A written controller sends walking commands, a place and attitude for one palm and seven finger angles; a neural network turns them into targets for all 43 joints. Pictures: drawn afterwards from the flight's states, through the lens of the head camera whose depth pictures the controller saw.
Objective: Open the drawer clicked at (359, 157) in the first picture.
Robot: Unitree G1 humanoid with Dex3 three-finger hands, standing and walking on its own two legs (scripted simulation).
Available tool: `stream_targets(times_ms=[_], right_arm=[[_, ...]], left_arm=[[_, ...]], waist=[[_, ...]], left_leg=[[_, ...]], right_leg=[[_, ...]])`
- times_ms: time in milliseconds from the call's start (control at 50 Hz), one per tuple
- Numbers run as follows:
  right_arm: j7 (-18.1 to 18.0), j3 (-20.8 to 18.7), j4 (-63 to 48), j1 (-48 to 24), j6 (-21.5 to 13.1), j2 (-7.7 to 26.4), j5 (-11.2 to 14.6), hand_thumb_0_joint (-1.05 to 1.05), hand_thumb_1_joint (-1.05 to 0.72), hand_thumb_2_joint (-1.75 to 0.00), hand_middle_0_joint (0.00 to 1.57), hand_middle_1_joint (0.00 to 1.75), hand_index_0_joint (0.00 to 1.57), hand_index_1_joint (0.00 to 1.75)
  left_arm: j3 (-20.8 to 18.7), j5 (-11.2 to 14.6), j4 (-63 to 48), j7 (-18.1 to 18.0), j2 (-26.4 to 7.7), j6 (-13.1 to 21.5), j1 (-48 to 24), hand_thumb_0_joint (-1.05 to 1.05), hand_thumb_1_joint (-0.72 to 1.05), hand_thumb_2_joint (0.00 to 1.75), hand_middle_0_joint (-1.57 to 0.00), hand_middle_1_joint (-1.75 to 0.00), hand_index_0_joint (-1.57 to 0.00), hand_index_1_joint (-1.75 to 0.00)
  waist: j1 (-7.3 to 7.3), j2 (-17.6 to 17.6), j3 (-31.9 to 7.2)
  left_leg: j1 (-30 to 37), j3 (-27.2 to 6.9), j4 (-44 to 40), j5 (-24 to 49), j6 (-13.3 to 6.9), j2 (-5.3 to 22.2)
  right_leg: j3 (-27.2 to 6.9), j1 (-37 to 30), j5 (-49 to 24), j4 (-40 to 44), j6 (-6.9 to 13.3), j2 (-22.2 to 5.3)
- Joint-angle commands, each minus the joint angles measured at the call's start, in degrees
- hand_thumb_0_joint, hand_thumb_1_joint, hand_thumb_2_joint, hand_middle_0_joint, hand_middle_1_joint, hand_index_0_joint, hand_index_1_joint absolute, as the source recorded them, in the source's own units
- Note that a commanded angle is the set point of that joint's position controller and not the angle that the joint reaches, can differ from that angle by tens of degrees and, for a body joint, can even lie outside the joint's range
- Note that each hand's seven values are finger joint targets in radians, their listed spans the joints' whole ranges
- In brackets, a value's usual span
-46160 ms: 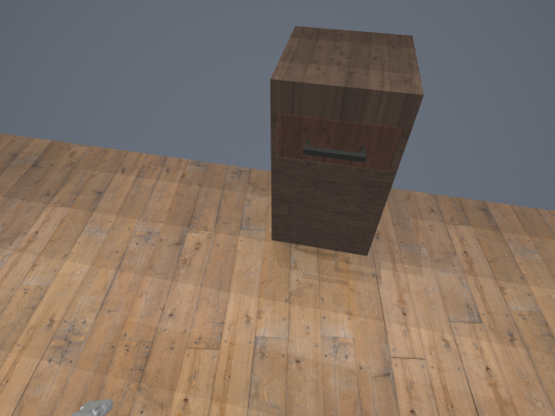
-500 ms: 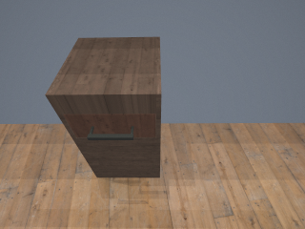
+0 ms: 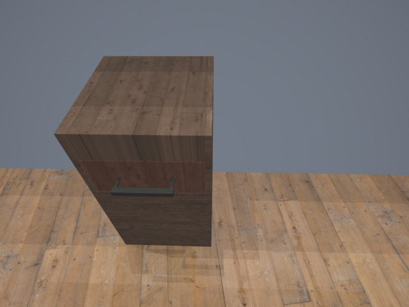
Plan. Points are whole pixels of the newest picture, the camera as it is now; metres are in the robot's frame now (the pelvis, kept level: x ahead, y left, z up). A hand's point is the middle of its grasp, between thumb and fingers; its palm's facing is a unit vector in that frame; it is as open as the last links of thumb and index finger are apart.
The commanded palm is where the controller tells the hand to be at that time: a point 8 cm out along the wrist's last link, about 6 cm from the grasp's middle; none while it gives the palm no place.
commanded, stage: come to a stop and stand still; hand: left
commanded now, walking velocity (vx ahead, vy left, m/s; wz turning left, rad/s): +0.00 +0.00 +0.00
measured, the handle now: (144, 186) +0.50 +0.24 -0.19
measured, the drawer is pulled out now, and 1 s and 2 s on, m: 0.00 0.00 0.00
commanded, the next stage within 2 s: look again from close up in 0.52 s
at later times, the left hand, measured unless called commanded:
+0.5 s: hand out of the picture -0.01 +0.14 -0.17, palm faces +0.06 -0.98 -0.18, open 7.4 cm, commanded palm none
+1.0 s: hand out of the picture -0.02 +0.14 -0.17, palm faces +0.08 -0.98 -0.17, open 7.4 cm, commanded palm none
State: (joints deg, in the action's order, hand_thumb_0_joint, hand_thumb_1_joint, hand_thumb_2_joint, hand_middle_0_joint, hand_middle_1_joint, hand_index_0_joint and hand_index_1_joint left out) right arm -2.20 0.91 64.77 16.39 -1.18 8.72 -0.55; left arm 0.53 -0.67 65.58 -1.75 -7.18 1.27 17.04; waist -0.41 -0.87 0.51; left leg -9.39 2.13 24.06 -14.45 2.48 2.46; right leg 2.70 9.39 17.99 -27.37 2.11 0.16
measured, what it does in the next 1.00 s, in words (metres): stands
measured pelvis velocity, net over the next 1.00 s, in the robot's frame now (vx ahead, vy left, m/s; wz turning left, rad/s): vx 0.01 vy -0.02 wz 0.02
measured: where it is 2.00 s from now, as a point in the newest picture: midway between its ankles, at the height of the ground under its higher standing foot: outside the picture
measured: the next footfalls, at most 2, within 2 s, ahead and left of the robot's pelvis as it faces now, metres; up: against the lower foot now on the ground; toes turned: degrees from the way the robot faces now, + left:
none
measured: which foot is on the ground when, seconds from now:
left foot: down 0.00-1.00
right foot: down 0.00-1.00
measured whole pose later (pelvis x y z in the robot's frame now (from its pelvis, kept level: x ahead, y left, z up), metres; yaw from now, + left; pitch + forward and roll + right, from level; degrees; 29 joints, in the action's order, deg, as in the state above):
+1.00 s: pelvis +0.01 -0.02 +0.00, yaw +1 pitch +0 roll +1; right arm -2.5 1.0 65.5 17.8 -0.9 6.9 -0.6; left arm 0.1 -0.6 65.1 -1.9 -5.9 1.7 18.8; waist -0.6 -0.6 1.3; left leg -7.9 0.5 22.8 -14.4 4.0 3.7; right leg 4.4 7.0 18.3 -25.4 3.6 1.5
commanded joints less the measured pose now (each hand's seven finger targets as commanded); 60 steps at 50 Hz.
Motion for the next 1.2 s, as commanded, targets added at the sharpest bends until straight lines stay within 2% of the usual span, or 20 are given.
stream_targets(times_ms=[0, 20, 100, 300, 440, 540, 660, 760, 800, 920, 980, 1020, 1100, 1140, 1160, 1180], right_arm=[[-0.1, -0.5, -1.3, 4.1, -0.2, 3.7, -0.2, 0.00, -0.90, -0.90, 0.20, 0.30, 0.20, 0.30], [-0.1, -0.5, -1.1, 4.2, -0.2, 3.4, -0.2, 0.00, -0.90, -0.90, 0.20, 0.30, 0.20, 0.30], [-0.2, -0.5, -1.2, 4.3, -0.3, 3.8, -0.2, 0.00, -0.90, -0.90, 0.20, 0.30, 0.20, 0.30], [-0.3, -0.6, -1.0, 4.6, -0.2, 3.3, -0.2, 0.00, -0.90, -0.90, 0.20, 0.30, 0.20, 0.30], [-0.3, -0.6, -0.5, 4.9, 0.0, 2.8, -0.2, 0.00, -0.90, -0.90, 0.20, 0.30, 0.20, 0.30], [-0.4, -0.5, -0.5, 5.4, 0.0, 2.6, -0.2, 0.00, -0.90, -0.90, 0.20, 0.30, 0.20, 0.30], [-0.4, -0.5, -0.5, 5.4, 0.1, 2.3, -0.2, 0.00, -0.90, -0.90, 0.20, 0.30, 0.20, 0.30], [-0.4, -0.5, -0.5, 5.8, -0.1, 2.5, -0.2, 0.00, -0.90, -0.90, 0.20, 0.30, 0.20, 0.30], [-0.4, -0.5, -0.5, 5.8, -0.1, 2.4, -0.2, 0.00, -0.90, -0.90, 0.20, 0.30, 0.20, 0.30], [-0.4, -0.5, -0.3, 6.3, 0.1, 1.9, -0.2, 0.00, -0.90, -0.90, 0.20, 0.30, 0.20, 0.30], [-0.4, -0.5, -0.4, 6.3, -0.1, 2.1, -0.2, 0.00, -0.90, -0.90, 0.20, 0.30, 0.20, 0.30], [-0.4, -0.5, -0.3, 6.3, 0.0, 1.8, -0.1, 0.00, -0.90, -0.90, 0.20, 0.30, 0.20, 0.30], [-0.4, -0.7, -0.4, 6.1, 0.0, 2.2, -0.2, 0.00, -0.90, -0.90, 0.20, 0.30, 0.20, 0.30], [-0.4, -0.6, -0.3, 6.4, -0.1, 1.9, -0.1, 0.00, -0.90, -0.90, 0.20, 0.30, 0.20, 0.30], [0.4, -1.6, -4.5, -3.5, -0.6, 4.2, 0.5, 0.00, -0.90, -0.90, 0.20, 0.30, 0.20, 0.30], [-2.9, -0.7, -25.6, -3.9, -9.9, 13.5, 3.4, 0.00, -0.90, -0.90, 0.20, 0.30, 0.20, 0.30]], left_arm=[[-0.9, 0.2, -1.1, -0.1, -5.8, 0.6, 4.4, 0.00, 0.90, 0.90, -0.20, -0.30, -0.20, -0.30], [-0.9, 0.1, -1.0, -0.2, -5.8, 0.5, 4.2, 0.00, 0.90, 0.90, -0.20, -0.30, -0.20, -0.30], [-1.1, 0.1, -1.1, -0.2, -5.9, 0.7, 4.6, 0.00, 0.90, 0.90, -0.20, -0.30, -0.20, -0.30], [-1.2, 0.1, -1.0, -0.3, -5.6, 0.9, 5.6, 0.00, 0.90, 0.90, -0.20, -0.30, -0.20, -0.30], [-1.2, 0.1, -1.1, -0.4, -5.2, 0.8, 6.0, 0.00, 0.90, 0.90, -0.20, -0.30, -0.20, -0.30], [-1.4, 0.1, -1.2, -0.4, -5.3, 0.9, 6.4, 0.00, 0.90, 0.90, -0.20, -0.30, -0.20, -0.30], [-1.2, 0.1, -1.1, -0.4, -4.8, 0.8, 6.7, 0.00, 0.90, 0.90, -0.20, -0.30, -0.20, -0.30], [-1.3, 0.2, -1.2, -0.4, -4.7, 0.9, 7.0, 0.00, 0.90, 0.90, -0.20, -0.30, -0.20, -0.30], [-1.4, 0.1, -1.2, -0.4, -4.8, 0.9, 6.9, 0.00, 0.90, 0.90, -0.20, -0.30, -0.20, -0.30], [-1.3, 0.1, -1.1, -0.4, -4.3, 0.7, 6.9, 0.00, 0.90, 0.90, -0.20, -0.30, -0.20, -0.30], [-1.4, 0.1, -1.1, -0.4, -4.2, 0.8, 7.2, 0.00, 0.90, 0.90, -0.20, -0.30, -0.20, -0.30], [-1.3, 0.1, -1.2, -0.4, -4.2, 0.7, 7.1, 0.00, 0.90, 0.90, -0.20, -0.30, -0.20, -0.30], [-1.4, 0.1, -1.2, -0.4, -4.3, 1.0, 7.6, 0.00, 0.90, 0.90, -0.20, -0.30, -0.20, -0.30], [-1.4, 0.1, -1.3, -0.5, -4.3, 0.9, 7.5, 0.00, 0.90, 0.90, -0.20, -0.30, -0.20, -0.30], [-2.3, -0.7, 0.4, -2.8, -7.5, 2.6, 11.7, 0.00, 0.90, 0.90, -0.20, -0.30, -0.20, -0.30], [7.3, -4.3, -88.0, -0.8, -20.4, 14.5, -34.0, 0.00, 0.88, 0.89, -0.20, -0.32, -0.20, -0.32]], waist=[[-0.11, 1.8, 2.9], [0.04, 1.5, 4.0], [-0.07, 1.5, 2.0], [-0.16, 2.2, 2.3], [-0.23, 1.7, 4.3], [-0.18, 2.1, 3.3], [-0.17, 1.8, 4.9], [-0.25, 1.2, 3.2], [-0.22, 2.0, 3.2], [-0.15, 1.5, 5.3], [-0.22, 1.7, 4.0], [-0.23, 1.7, 4.8], [-0.23, 2.6, 2.9], [-0.23, 1.5, 3.4], [-3.60, 6.2, 6.8], [2.75, -10.8, -19.1]], left_leg=[[0.1, -2.4, -2.4, 12.0, -3.1, 3.3], [-0.4, -2.4, -2.8, 11.4, -3.1, 3.3], [0.9, -2.3, -2.2, 13.8, -3.0, 3.4], [1.4, -1.9, -1.9, 14.0, -2.7, 3.3], [0.8, -1.9, -2.4, 12.4, -2.6, 3.1], [0.9, -1.7, -2.3, 12.8, -2.4, 3.1], [0.6, -2.0, -2.6, 11.9, -2.5, 3.0], [1.3, -2.0, -2.4, 12.8, -2.5, 3.3], [1.0, -2.0, -2.4, 12.9, -2.5, 3.2], [-0.1, -2.4, -2.8, 11.8, -2.6, 3.1], [0.6, -2.4, -2.6, 12.8, -2.8, 3.1], [0.3, -2.5, -2.7, 12.0, -2.7, 3.1], [1.2, -2.3, -2.2, 12.9, -2.6, 3.0], [0.7, -2.4, -2.4, 13.4, -2.7, 3.0], [-9.9, 1.2, 14.3, 1.9, -0.8, 1.8], [9.4, 2.6, 4.6, 9.8, -5.9, -2.6]], right_leg=[[-5.5, 2.1, -16.8, 6.1, 0.4, -5.7], [-5.3, 2.3, -15.9, 6.3, 0.4, -5.5], [-5.3, 0.8, -19.5, 6.0, 0.5, -5.7], [-5.0, -0.1, -22.7, 6.4, 0.6, -5.8], [-5.0, 0.8, -19.8, 7.3, 0.7, -5.6], [-4.9, -0.3, -21.2, 7.3, 0.6, -5.7], [-5.0, 0.9, -18.3, 8.0, 0.7, -5.5], [-4.8, 0.1, -18.9, 7.6, 0.8, -5.5], [-4.6, -0.4, -19.9, 7.5, 0.8, -5.6], [-4.5, 0.8, -16.1, 7.9, 0.9, -5.2], [-4.5, 0.4, -17.2, 7.8, 0.8, -5.5], [-4.4, 0.6, -16.6, 7.9, 0.8, -5.3], [-4.5, -0.1, -19.1, 7.5, 0.7, -5.7], [-4.3, -0.3, -18.9, 7.3, 0.8, -5.5], [-12.3, -0.3, -53.2, 7.9, -5.5, -11.5], [-16.6, -1.3, -42.6, 1.8, -0.1, -7.0]])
